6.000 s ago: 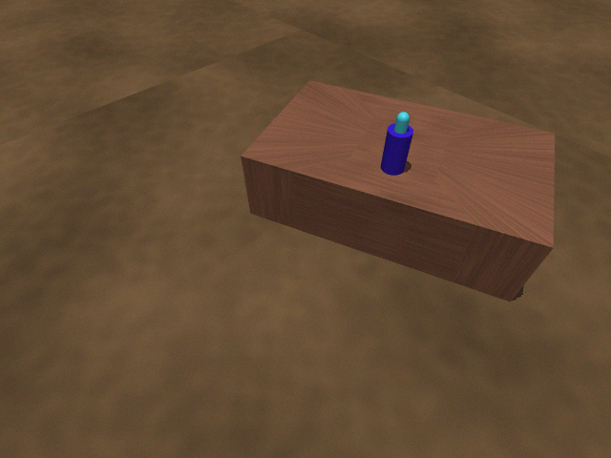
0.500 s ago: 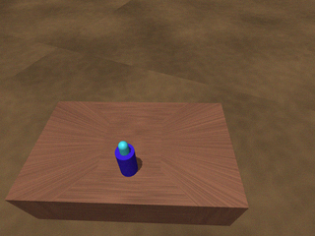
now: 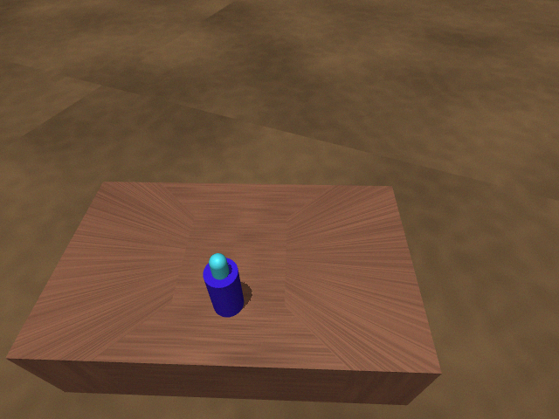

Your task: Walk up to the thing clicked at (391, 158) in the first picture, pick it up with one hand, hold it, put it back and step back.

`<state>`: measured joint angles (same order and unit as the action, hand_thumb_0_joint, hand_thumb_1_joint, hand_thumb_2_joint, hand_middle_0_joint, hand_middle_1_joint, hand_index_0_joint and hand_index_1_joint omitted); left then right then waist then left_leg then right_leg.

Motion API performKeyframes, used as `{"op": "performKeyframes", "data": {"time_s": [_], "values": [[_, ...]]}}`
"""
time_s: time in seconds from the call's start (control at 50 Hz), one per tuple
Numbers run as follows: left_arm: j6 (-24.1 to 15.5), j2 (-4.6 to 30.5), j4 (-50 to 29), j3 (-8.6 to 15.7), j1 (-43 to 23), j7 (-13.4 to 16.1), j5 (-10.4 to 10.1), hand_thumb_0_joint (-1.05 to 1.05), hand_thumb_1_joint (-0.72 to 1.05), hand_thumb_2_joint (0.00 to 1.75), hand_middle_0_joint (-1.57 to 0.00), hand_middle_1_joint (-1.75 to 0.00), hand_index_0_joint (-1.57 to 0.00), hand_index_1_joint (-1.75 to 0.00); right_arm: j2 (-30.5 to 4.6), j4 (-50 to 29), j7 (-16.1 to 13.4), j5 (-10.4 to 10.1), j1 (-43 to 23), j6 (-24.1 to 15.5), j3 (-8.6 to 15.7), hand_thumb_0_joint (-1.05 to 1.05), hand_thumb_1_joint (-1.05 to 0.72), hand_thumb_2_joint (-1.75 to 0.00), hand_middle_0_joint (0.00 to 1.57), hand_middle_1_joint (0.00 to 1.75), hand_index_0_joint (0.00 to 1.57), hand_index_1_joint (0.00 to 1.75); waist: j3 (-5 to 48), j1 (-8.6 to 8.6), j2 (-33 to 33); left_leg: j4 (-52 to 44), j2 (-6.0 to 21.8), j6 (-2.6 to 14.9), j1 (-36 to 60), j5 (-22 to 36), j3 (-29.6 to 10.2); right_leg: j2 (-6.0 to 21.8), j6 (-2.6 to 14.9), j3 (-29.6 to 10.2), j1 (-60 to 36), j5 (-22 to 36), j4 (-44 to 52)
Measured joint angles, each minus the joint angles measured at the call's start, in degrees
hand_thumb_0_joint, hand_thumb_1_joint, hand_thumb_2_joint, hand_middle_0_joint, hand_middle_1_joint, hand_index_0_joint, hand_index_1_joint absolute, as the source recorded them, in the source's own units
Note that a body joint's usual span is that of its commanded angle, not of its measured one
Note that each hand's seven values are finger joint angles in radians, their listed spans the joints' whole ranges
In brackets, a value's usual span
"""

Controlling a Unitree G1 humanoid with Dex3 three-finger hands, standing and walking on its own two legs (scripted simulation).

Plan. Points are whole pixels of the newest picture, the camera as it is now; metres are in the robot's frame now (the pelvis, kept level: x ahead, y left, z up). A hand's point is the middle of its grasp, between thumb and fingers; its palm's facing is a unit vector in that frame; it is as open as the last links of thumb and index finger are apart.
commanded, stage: stand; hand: left
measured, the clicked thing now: (223, 282) +0.51 +0.18 -0.33
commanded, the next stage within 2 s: go down in 0.78 s
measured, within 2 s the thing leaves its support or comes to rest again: neither
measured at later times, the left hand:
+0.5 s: hand out of the picture +0.07 +0.25 -0.15, palm faces -0.02 -0.94 -0.35, open 7.4 cm
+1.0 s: hand out of the picture +0.10 +0.25 -0.16, palm faces +0.05 -0.94 -0.33, open 8.4 cm
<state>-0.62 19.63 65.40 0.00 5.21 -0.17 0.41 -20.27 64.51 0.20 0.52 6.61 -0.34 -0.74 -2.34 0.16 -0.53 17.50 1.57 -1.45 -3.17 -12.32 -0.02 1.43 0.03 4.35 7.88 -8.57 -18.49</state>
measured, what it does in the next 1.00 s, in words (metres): stands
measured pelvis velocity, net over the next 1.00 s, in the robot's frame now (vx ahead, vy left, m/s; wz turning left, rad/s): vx -0.02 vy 0.00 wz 0.00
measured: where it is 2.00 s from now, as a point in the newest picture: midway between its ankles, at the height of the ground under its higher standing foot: outside the picture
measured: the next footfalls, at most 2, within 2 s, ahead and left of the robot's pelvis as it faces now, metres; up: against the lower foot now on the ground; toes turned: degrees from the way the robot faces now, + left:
none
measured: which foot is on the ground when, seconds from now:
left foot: down 0.00-1.00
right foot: down 0.00-1.00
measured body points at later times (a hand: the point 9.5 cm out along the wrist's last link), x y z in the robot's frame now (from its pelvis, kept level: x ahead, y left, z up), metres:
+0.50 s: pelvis +0.00 +0.00 +0.00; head +0.00 +0.00 +0.45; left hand +0.07 +0.30 -0.13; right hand +0.07 -0.30 -0.14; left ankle -0.03 +0.13 -0.75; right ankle +0.02 -0.12 -0.75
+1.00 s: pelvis -0.02 +0.00 -0.01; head +0.02 +0.00 +0.44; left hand +0.10 +0.30 -0.13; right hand +0.07 -0.29 -0.14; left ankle -0.03 +0.13 -0.75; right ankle +0.02 -0.12 -0.75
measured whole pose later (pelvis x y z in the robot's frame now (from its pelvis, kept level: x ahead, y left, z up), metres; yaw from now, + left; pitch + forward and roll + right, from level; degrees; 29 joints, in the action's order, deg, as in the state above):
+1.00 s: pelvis -0.02 +0.00 -0.01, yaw +0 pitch +0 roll +0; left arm -1.5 18.3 61.4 3.5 2.8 0.8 -1.1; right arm -18.8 53.9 -1.7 -2.5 10.2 -2.0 -0.8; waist -3.7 -0.3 -0.2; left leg 23.8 1.2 -1.0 -10.4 -13.8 0.2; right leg 1.9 0.1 3.9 14.8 -9.5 -24.0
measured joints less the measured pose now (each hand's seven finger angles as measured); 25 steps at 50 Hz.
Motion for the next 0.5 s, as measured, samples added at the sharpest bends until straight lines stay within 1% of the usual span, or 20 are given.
{"op": "performKeyframes", "data": {"time_s": [0.5], "values": [[0.01, 0.12, -0.13, -0.08, 0.84, -0.03, 0.05, 0.01, 0.90, 0.90, -0.21, -0.30, -0.20, -0.30, 0.18, 0.04, 0.09, 0.04, 0.65, 0.00, 0.13, 0.00, -0.91, -0.90, 0.20, 0.30, 0.20, 0.30, -0.12, 0.11, 0.07, -0.34, -0.23, 0.17, 0.30, 0.39, 0.27, 0.21, -0.10, -0.30, -0.03, 0.27, -0.04]]}}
